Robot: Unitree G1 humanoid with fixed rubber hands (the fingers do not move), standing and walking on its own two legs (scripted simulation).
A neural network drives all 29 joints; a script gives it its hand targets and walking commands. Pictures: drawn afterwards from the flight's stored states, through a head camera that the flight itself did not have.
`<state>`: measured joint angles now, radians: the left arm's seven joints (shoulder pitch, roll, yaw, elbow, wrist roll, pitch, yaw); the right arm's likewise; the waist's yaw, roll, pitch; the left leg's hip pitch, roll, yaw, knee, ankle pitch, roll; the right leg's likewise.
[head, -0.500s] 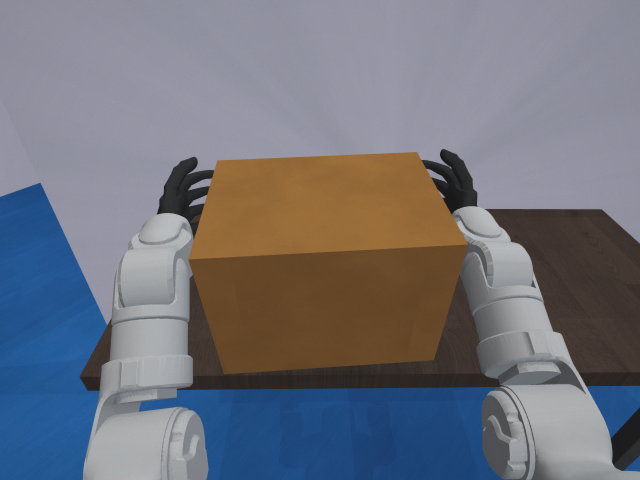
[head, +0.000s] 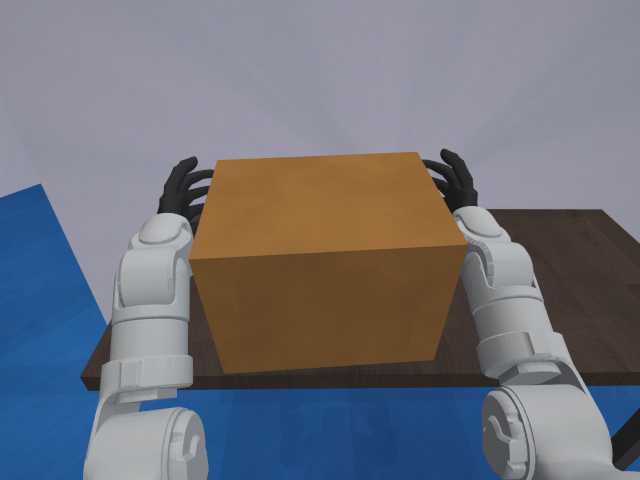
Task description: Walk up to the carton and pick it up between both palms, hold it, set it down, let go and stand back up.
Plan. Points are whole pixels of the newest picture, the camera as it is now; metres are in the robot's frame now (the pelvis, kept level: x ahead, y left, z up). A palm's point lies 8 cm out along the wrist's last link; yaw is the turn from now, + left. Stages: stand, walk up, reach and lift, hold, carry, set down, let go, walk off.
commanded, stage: hold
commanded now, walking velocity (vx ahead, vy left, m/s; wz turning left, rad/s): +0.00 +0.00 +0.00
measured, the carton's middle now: (324, 258) +0.34 -0.01 +0.18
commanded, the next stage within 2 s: set down in 0.40 s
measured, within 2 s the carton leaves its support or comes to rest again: neither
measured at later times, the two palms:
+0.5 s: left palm (175, 221) +0.37 +0.16 +0.22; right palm (456, 207) +0.37 -0.17 +0.23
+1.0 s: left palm (178, 221) +0.42 +0.17 +0.19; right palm (435, 211) +0.41 -0.16 +0.20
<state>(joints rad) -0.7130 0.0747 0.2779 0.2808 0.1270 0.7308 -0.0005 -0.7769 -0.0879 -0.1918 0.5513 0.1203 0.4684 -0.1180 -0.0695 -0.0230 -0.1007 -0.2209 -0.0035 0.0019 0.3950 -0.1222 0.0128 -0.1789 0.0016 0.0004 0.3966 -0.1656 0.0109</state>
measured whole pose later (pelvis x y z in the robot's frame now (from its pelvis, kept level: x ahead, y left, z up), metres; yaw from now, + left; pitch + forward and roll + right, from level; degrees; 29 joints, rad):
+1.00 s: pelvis +0.03 +0.00 +0.00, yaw +0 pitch -4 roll -1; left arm -0.72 0.08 0.35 0.45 0.16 0.41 -0.08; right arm -0.75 -0.05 -0.19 0.72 0.10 0.11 -0.12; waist -0.07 -0.09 -0.04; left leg -0.16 0.00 0.00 0.39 -0.16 0.01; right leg -0.10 0.00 0.00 0.36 -0.19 0.01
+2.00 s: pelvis +0.05 +0.00 +0.00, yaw +0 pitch -3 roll -1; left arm -0.74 0.14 0.32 0.72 0.16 0.19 -0.12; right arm -0.71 -0.01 -0.21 0.80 0.03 0.00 -0.16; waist -0.07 -0.07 0.01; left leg -0.16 0.00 0.00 0.39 -0.19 0.01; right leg -0.09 0.00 0.00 0.35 -0.21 0.01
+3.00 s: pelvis +0.07 +0.00 +0.00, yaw +0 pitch +0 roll -1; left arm -0.82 0.21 0.31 0.95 0.16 0.06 -0.18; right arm -0.69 0.08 -0.33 0.82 -0.08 -0.04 -0.18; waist -0.07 -0.09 0.04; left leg -0.17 0.00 0.00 0.39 -0.22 0.01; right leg -0.09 0.00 0.00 0.32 -0.22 0.01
